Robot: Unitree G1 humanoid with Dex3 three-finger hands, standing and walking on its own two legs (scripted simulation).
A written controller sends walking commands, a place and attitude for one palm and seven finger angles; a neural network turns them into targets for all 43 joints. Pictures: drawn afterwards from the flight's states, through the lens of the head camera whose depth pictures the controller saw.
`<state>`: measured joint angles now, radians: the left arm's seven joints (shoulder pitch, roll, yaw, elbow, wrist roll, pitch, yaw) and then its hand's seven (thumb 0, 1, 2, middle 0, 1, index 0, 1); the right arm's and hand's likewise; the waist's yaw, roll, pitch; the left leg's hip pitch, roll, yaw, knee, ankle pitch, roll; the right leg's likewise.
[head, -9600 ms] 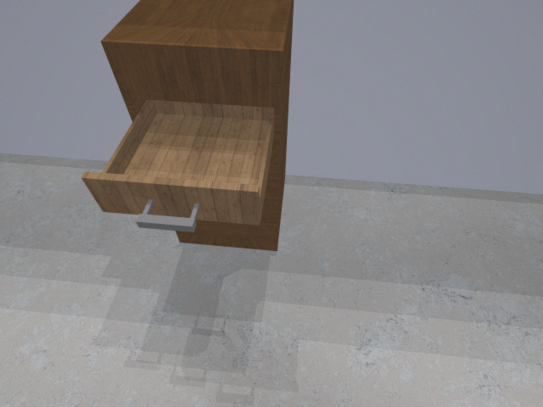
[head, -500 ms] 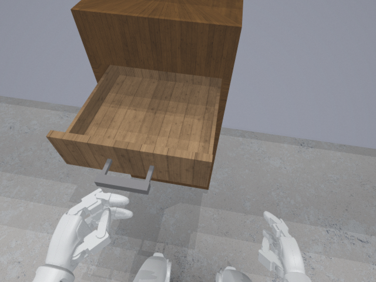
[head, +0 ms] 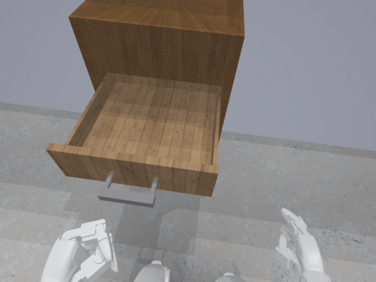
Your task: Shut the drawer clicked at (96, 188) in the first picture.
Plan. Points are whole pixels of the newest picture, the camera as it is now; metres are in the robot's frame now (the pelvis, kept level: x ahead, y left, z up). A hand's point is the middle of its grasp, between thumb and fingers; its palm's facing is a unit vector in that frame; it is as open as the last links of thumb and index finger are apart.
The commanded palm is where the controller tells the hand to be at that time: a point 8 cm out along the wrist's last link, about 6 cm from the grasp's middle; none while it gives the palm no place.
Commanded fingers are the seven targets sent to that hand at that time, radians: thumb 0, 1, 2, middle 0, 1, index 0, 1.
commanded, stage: raise the hand and make a fist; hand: left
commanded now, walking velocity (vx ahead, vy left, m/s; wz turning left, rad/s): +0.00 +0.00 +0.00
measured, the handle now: (130, 188) +0.32 +0.16 -0.02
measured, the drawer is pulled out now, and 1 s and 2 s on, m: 0.29 0.29 0.29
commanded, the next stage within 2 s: bring the fist close to the handle in 0.74 s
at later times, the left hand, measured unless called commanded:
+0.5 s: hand (99, 270) +0.14 +0.15 +0.08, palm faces -0.05 -1.00 -0.02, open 3.2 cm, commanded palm +0.10 +0.21 +0.08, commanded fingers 0.00 0.90 0.90 -1.40 -1.60 -1.40 -1.60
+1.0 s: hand (102, 269) +0.15 +0.15 +0.07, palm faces -0.05 -1.00 -0.02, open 3.2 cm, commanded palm +0.12 +0.21 +0.07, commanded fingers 0.00 0.90 0.90 -1.40 -1.60 -1.40 -1.60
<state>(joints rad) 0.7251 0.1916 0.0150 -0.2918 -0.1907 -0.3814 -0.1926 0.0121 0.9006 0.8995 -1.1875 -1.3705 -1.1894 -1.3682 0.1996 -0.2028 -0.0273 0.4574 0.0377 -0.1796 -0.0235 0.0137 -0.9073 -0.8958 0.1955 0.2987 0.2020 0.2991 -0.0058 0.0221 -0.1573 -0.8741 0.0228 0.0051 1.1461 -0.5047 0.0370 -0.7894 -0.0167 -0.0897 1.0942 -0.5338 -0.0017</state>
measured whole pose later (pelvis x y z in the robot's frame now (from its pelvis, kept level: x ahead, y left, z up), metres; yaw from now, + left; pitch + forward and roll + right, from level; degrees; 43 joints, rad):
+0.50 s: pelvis +0.00 +0.00 +0.00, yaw +0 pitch +12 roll -3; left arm 0.81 0.21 0.02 -0.39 -0.20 -0.34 -0.21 0.01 0.90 0.90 -1.40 -1.60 -1.40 -1.59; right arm 0.25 -0.20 0.00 0.42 0.05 -0.13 -0.03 0.01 -0.90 -0.90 0.20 0.30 0.21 0.30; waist 0.00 0.03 -0.16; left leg -0.85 0.02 -0.01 1.14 -0.50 0.04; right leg -0.76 -0.01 -0.10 1.07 -0.53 0.00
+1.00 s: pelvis +0.00 +0.00 +0.00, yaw +1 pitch +13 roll -3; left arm 0.77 0.21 0.04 -0.31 -0.21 -0.38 -0.23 0.01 0.90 0.90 -1.40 -1.60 -1.40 -1.60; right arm 0.22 -0.20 0.00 0.43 0.04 -0.17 -0.03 0.01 -0.90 -0.90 0.20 0.30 0.20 0.30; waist 0.00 0.04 -0.17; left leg -0.88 0.03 -0.01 1.15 -0.51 0.03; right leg -0.78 -0.01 -0.11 1.09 -0.54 -0.01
